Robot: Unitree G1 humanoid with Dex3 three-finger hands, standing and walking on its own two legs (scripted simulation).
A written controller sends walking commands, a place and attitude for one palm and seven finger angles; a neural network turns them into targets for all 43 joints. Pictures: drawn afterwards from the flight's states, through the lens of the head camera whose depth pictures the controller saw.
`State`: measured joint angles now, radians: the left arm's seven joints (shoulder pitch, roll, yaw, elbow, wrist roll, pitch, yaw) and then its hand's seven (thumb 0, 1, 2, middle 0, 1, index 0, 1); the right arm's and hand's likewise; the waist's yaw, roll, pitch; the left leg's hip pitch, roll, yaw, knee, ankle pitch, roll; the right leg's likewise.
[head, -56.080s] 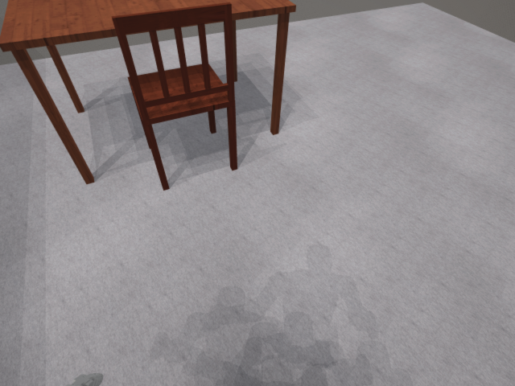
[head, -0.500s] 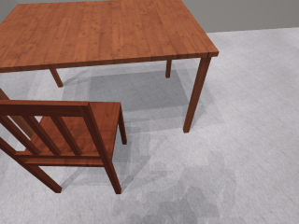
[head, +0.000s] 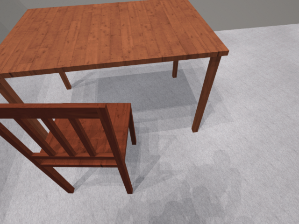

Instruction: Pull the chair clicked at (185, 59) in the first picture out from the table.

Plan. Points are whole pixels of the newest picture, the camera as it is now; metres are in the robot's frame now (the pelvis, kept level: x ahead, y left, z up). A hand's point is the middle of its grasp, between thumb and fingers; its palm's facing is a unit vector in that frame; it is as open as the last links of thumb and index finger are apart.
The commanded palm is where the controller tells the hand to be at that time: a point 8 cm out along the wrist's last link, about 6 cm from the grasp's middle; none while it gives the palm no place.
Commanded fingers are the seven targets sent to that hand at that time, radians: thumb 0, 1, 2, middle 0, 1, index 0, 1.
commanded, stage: come to a stop and stand still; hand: left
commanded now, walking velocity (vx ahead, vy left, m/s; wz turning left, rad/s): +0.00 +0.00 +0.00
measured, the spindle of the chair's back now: (60, 138) +0.42 +0.37 -0.11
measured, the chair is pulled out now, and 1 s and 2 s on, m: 0.17 0.17 0.17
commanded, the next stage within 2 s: look again from close up in 0.66 s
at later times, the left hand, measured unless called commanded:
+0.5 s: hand out of the picture +0.03 +0.16 -0.18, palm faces +0.02 -0.98 -0.19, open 7.3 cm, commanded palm none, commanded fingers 0.00 0.90 0.90 -0.20 -0.30 -0.20 -0.30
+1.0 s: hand out of the picture +0.03 +0.14 -0.18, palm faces +0.03 -0.98 -0.19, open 7.3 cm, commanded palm none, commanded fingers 0.00 0.90 0.90 -0.20 -0.30 -0.20 -0.30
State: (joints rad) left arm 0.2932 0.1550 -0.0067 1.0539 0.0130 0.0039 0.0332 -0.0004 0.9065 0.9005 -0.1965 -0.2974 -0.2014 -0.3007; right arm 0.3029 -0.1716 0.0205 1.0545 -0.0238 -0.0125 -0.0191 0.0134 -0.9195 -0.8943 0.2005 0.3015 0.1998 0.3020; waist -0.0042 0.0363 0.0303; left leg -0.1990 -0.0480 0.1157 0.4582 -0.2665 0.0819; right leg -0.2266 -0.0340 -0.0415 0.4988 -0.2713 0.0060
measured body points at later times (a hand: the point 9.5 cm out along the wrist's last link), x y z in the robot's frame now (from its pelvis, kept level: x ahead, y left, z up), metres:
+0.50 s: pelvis +0.03 -0.01 +0.00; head +0.04 -0.01 +0.45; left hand +0.03 +0.21 -0.16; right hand +0.03 -0.23 -0.16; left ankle -0.01 +0.06 -0.74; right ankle +0.00 -0.12 -0.74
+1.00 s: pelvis +0.03 -0.03 +0.00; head +0.05 -0.03 +0.45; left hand +0.02 +0.19 -0.16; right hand +0.02 -0.24 -0.16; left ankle -0.01 +0.06 -0.74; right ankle +0.00 -0.12 -0.74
